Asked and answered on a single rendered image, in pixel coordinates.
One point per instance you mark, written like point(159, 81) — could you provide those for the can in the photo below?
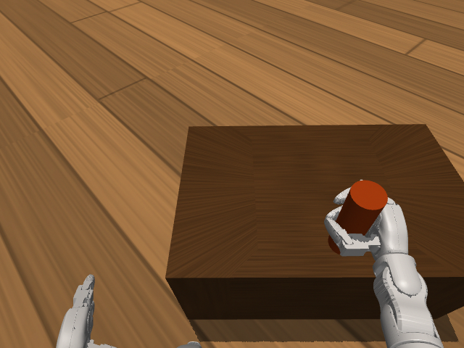
point(363, 204)

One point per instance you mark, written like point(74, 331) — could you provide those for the right robot hand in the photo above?
point(387, 234)

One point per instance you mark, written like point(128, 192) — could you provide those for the right robot arm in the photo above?
point(402, 292)

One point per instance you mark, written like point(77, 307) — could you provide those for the left robot hand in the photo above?
point(75, 331)

